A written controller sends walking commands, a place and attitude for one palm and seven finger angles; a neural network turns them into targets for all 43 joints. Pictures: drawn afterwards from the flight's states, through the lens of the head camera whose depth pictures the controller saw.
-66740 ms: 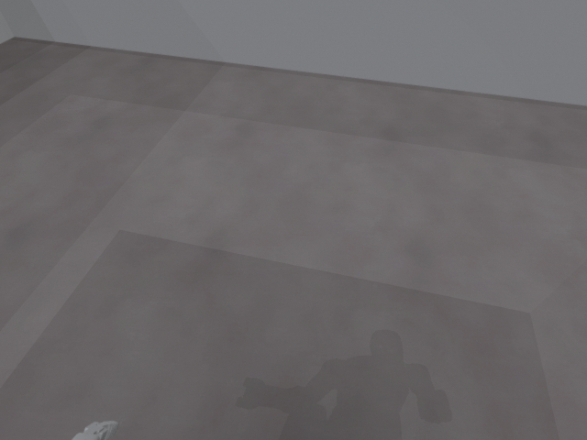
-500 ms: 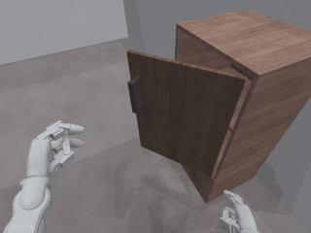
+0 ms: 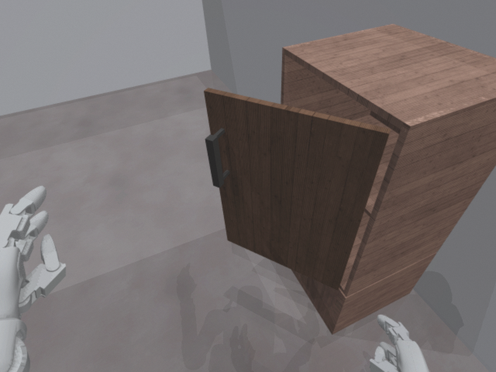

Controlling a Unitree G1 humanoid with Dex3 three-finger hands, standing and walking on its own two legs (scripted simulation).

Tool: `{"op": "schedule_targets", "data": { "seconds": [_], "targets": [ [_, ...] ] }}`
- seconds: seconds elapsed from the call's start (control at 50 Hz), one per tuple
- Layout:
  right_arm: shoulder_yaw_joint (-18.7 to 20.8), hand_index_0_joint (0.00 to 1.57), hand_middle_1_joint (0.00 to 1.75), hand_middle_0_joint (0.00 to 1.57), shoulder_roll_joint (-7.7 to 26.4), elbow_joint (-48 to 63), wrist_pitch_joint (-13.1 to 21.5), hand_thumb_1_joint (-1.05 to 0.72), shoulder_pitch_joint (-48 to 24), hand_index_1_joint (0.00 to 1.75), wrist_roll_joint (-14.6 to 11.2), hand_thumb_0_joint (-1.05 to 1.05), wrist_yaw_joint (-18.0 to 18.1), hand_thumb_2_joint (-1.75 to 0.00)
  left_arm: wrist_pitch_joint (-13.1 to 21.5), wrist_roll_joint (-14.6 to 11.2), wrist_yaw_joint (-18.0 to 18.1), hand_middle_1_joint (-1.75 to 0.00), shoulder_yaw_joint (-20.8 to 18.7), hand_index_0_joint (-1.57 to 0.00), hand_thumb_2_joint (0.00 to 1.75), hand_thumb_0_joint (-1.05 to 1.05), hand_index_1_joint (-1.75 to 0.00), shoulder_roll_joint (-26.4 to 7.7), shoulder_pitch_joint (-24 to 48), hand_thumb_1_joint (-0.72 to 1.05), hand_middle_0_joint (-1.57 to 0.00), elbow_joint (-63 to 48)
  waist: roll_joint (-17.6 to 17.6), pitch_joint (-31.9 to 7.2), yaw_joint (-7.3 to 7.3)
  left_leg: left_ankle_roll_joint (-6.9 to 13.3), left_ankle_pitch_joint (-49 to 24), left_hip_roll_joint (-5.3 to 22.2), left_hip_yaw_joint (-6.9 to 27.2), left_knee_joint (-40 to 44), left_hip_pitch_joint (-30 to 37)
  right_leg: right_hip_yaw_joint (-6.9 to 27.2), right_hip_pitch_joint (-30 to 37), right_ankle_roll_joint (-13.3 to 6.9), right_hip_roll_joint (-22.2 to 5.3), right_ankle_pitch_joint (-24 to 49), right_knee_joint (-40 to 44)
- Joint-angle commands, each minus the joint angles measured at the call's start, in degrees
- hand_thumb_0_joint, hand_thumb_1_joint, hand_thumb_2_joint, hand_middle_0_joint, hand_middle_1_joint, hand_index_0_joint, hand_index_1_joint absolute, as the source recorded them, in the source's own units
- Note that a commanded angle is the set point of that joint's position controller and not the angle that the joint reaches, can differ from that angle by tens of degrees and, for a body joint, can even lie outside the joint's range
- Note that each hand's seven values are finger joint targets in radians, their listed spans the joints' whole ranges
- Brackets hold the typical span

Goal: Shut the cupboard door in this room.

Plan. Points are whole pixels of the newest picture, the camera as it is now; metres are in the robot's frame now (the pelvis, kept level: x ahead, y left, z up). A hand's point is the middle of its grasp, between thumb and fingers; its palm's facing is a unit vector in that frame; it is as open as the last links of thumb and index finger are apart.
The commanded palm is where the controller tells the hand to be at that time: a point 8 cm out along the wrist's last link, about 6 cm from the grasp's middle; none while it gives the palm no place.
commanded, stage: draw the hand back to the body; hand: left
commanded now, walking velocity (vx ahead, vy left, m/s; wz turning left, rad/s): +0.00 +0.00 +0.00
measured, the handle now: (219, 158) +0.63 +0.17 -0.01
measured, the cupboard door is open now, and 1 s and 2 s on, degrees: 36 36 36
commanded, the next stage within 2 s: step back with the hand held close in 0.12 s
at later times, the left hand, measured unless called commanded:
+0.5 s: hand (57, 266) +0.19 +0.27 +0.15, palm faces +0.37 -0.79 -0.49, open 7.4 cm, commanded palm +0.14 +0.31 +0.17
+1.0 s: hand out of the picture +0.11 +0.30 +0.16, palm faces +0.45 -0.75 -0.48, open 7.4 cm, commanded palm +0.05 +0.33 +0.17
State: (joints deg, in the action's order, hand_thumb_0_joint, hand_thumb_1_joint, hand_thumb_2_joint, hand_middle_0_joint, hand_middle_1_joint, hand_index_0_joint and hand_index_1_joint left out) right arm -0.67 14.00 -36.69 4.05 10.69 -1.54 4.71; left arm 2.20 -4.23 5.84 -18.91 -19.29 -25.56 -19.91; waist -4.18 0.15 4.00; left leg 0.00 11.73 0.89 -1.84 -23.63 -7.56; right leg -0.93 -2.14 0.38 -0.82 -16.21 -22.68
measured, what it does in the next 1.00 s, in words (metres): shifts its weight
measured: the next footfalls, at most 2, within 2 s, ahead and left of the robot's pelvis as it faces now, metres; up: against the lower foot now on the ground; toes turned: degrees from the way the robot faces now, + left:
right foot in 1.44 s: -0.20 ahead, -0.11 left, +0.00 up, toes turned +4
right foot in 1.94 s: -0.22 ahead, -0.02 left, +0.00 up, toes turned -2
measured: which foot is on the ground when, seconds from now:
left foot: down 0.00-1.00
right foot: down 0.00-1.00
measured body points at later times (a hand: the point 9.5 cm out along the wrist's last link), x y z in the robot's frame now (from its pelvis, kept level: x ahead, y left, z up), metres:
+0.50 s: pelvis -0.01 +0.02 +0.00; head -0.01 -0.01 +0.45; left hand +0.17 +0.31 +0.18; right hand +0.16 -0.23 -0.10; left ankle +0.02 +0.12 -0.74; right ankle -0.04 -0.12 -0.74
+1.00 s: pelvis -0.09 +0.02 -0.02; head -0.08 +0.03 +0.43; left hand +0.08 +0.33 +0.18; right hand +0.09 -0.21 -0.10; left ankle +0.02 +0.12 -0.74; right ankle -0.04 -0.12 -0.74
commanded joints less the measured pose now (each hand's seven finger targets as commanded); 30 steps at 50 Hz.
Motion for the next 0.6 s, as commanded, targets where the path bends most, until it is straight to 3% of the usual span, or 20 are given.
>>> {"op": "schedule_targets", "data": {
  "seconds": [0.0, 0.02, 0.04, 0.08, 0.14, 0.22, 0.24, 0.26, 0.3, 0.38, 0.42, 0.44, 0.46, 0.54, 0.58],
  "targets": [
    [1.37, 0.2, 0.3, 0.2, 4.37, 9.86, 3.74, -0.9, -8.44, 0.3, 0.28, 0.0, 0.59, -0.9, 4.58, -0.18, 1.12, -0.3, -7.79, -0.2, 0.9, 0.0, -0.3, -12.94, 5.61, 0.9, -0.2, -14.08, 0.62, -3.3, -0.17, 2.06, -9.31, -0.33, -0.61, 2.14, 5.38, -0.39, -5.85, -0.27, 0.76, 12.76, 4.71],
    [1.4, 0.2, 0.3, 0.2, 4.37, 9.93, 3.76, -0.9, -8.37, 0.3, 0.27, 0.0, 0.54, -0.9, 4.58, -0.11, 1.13, -0.3, -8.07, -0.2, 0.9, 0.0, -0.3, -13.22, 5.81, 0.9, -0.2, -14.83, -1.03, -3.97, -0.17, 1.95, -9.53, -0.34, -0.75, 1.95, 5.74, -0.26, -5.76, -0.33, 0.78, 13.01, 4.63],
    [1.48, 0.2, 0.3, 0.2, 4.5, 9.58, 3.89, -0.9, -8.37, 0.3, 0.32, 0.0, 0.54, -0.9, 4.55, -0.1, 1.15, -0.3, -8.97, -0.2, 0.9, 0.0, -0.3, -14.09, 5.14, 0.9, -0.2, -14.38, -0.11, -3.04, -0.02, 1.83, -9.71, -0.23, -0.68, 2.0, 5.25, -0.24, -5.85, -0.36, 0.91, 13.07, 5.3],
    [1.29, 0.2, 0.3, 0.2, 4.21, 9.89, 3.8, -0.9, -8.41, 0.3, 0.28, 0.0, 0.46, -0.9, 4.5, -0.28, 1.0, -0.3, -8.03, -0.2, 0.9, 0.0, -0.3, -12.68, 4.82, 0.9, -0.2, -13.76, -1.09, -1.81, -0.29, 1.73, -8.72, -0.09, -0.83, 2.36, 5.17, -0.32, -6.61, -0.32, 0.87, 11.94, 5.26],
    [1.52, 0.2, 0.3, 0.2, 4.51, 9.72, 3.65, -0.9, -8.02, 0.3, 0.26, 0.0, 0.37, -0.9, 4.41, -0.42, 0.85, -0.3, -8.55, -0.2, 0.9, 0.0, -0.3, -12.77, 3.42, 0.9, -0.2, -12.25, 1.56, -1.55, -0.14, 1.73, -9.05, 0.02, -0.75, 2.61, 4.74, -0.5, -6.23, -0.27, 1.09, 12.15, 5.49],
    [1.63, 0.2, 0.3, 0.2, 4.5, 10.13, 3.3, -0.9, -8.11, 0.3, 0.27, 0.0, 0.37, -0.9, 4.36, -0.57, 0.63, -0.3, -7.71, -0.2, 0.9, 0.0, -0.3, -11.99, 4.34, 0.9, -0.2, -12.03, 2.01, -1.7, -0.46, 1.96, -8.12, 0.09, -1.03, 2.65, 5.18, -0.37, -6.91, 0.04, 0.99, 11.12, 5.64],
    [1.02, 0.2, 0.3, 0.2, 5.34, 11.75, 1.87, -0.9, -7.55, 0.3, -0.3, 0.0, 0.03, -0.9, 7.32, -0.18, 1.64, -0.3, -15.91, -0.2, 0.9, 0.0, -0.3, -21.17, 14.75, 0.9, -0.2, -14.23, -0.21, 3.68, -2.73, 2.18, -3.06, 0.43, 0.33, 1.32, 0.92, 3.02, -10.67, 0.04, -1.79, 12.06, 8.86],
    [1.75, 0.2, 0.3, 0.2, 5.04, 10.43, 1.37, -0.9, -8.6, 0.3, 0.19, 0.0, 0.29, -0.9, 7.65, 0.01, 0.85, -0.3, -10.26, -0.2, 0.9, 0.0, -0.3, -14.67, 6.3, 0.9, -0.2, -10.86, 3.26, -0.14, -2.5, 2.56, -3.97, 0.82, 0.55, -1.78, 0.59, 3.36, -12.18, -0.39, -3.39, 12.98, 8.04],
    [2.38, 0.2, 0.3, 0.2, 5.37, 10.75, 0.05, -0.9, -7.82, 0.3, 0.53, 0.0, 0.03, -0.9, 8.25, 0.01, 0.55, -0.3, -8.06, -0.2, 0.9, 0.0, -0.3, -12.61, 0.69, 0.9, -0.2, -10.35, 3.92, -3.31, -2.86, 2.57, -5.59, 0.92, 0.04, -2.69, 0.94, 3.76, -12.5, -0.44, -4.14, 14.86, 6.85],
    [3.1, 0.2, 0.3, 0.2, 5.75, 11.57, -1.53, -0.9, -7.52, 0.3, 0.52, 0.0, 0.55, -0.9, 9.35, -0.16, 1.2, -0.3, -9.72, -0.2, 0.9, 0.0, -0.3, -14.48, -1.34, 0.9, -0.2, -13.48, 1.5, -8.54, -3.0, 2.36, -15.03, 2.04, 0.22, -1.99, 1.07, 1.61, -9.85, 0.0, -3.32, 21.54, 1.83],
    [3.35, 0.2, 0.3, 0.2, 5.92, 12.22, -2.43, -0.9, -7.27, 0.3, 0.45, 0.0, 0.94, -0.9, 9.27, -0.39, 1.53, -0.3, -10.83, -0.2, 0.9, 0.0, -0.3, -15.61, -1.63, 0.9, -0.2, -14.29, 2.27, -9.75, -3.12, 2.32, -19.04, 2.58, 0.51, -1.71, 1.2, 0.92, -9.27, 0.41, -2.5, 23.47, 0.3],
    [3.46, 0.2, 0.3, 0.2, 6.1, 12.28, -2.73, -0.9, -7.5, 0.3, 0.51, 0.0, 1.18, -0.9, 9.29, -0.36, 1.8, -0.3, -12.69, -0.2, 0.9, 0.0, -0.3, -17.71, -2.16, 0.9, -0.2, -14.39, 2.32, -10.02, -2.92, 2.32, -20.21, 2.77, 0.63, -1.73, 1.03, 0.79, -9.18, 0.54, -2.41, 24.03, -0.05],
    [3.38, 0.2, 0.3, 0.2, 5.84, 12.57, -3.2, -0.9, -7.06, 0.3, 0.37, 0.0, 1.22, -0.9, 9.16, -0.52, 1.8, -0.3, -11.38, -0.2, 0.9, 0.0, -0.3, -16.04, -2.47, 0.9, -0.2, -14.46, 2.73, -10.5, -3.16, 2.21, -21.54, 2.95, 0.97, -1.56, 0.3, 0.46, -8.25, 0.46, -2.09, 24.36, -1.06],
    [3.81, 0.2, 0.3, 0.2, 6.48, 13.38, -4.08, -0.9, -7.01, 0.3, 0.29, 0.0, 1.5, -0.9, 9.13, -0.76, 2.28, -0.3, -13.08, -0.2, 0.9, 0.0, -0.3, -17.7, -4.17, 0.9, -0.2, -15.02, 1.67, -10.83, -2.97, 2.22, -20.57, 3.62, 1.45, -0.58, -2.2, 0.77, -7.5, 0.68, -1.44, 23.1, -2.42],
    [3.68, 0.2, 0.3, 0.2, 6.25, 13.94, -4.16, -0.9, -6.82, 0.3, 0.12, 0.0, 1.47, -0.9, 9.24, -0.83, 2.37, -0.3, -12.02, -0.2, 0.9, 0.0, -0.3, -16.44, -4.84, 0.9, -0.2, -15.44, 0.97, -10.2, -3.13, 2.28, -17.83, 4.1, 1.55, 0.23, -4.07, 0.99, -7.51, 0.8, -1.08, 20.79, -2.97]
  ]
}}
